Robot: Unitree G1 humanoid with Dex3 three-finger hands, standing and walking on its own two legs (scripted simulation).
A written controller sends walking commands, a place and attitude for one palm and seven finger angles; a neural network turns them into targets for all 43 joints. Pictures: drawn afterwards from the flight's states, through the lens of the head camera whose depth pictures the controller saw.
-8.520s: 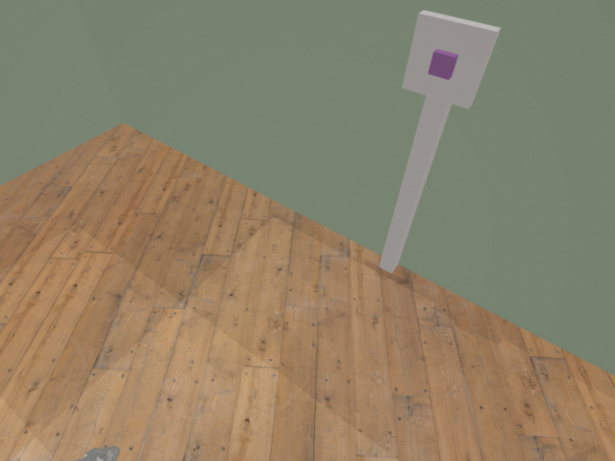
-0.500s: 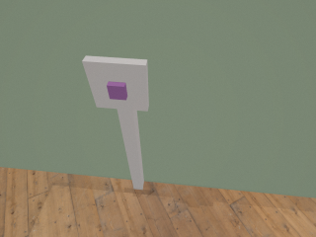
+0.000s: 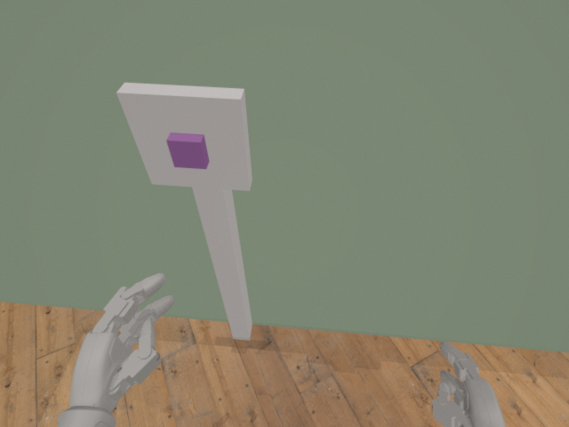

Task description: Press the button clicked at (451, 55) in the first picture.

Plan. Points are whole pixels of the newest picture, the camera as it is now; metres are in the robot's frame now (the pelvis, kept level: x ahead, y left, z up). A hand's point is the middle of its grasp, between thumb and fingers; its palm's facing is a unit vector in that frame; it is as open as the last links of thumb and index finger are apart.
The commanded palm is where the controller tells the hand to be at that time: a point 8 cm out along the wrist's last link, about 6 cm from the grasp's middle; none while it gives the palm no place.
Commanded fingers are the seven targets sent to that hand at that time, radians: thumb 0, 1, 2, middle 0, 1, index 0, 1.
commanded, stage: raise the hand and make a fist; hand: left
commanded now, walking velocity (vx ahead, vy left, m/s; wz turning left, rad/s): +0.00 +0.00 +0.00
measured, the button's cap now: (189, 150) +0.50 +0.17 +0.13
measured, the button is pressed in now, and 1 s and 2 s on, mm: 0 0 0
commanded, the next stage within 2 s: aim a knuckle at the button in 1.72 s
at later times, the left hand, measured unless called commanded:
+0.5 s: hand (130, 383) +0.18 +0.19 +0.04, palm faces -0.05 -1.00 -0.05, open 3.3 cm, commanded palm +0.14 +0.25 +0.05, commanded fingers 0.00 0.90 0.90 -1.30 -1.50 -1.30 -1.50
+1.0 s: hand (90, 347) +0.20 +0.23 +0.09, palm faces -0.02 -1.00 -0.06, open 3.1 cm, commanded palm +0.17 +0.28 +0.10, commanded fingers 0.00 0.90 0.90 -1.30 -1.50 -1.30 -1.50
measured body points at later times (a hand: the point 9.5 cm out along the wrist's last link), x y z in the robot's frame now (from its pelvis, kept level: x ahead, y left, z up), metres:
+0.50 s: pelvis -0.02 -0.01 -0.02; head +0.01 -0.01 +0.43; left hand +0.17 +0.24 +0.05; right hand +0.14 -0.22 -0.11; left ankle -0.02 +0.12 -0.70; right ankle +0.00 -0.09 -0.70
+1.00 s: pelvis -0.01 +0.03 +0.00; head +0.00 +0.03 +0.45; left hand +0.19 +0.28 +0.10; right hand +0.19 -0.19 -0.05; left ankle -0.02 +0.12 -0.70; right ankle +0.00 -0.09 -0.70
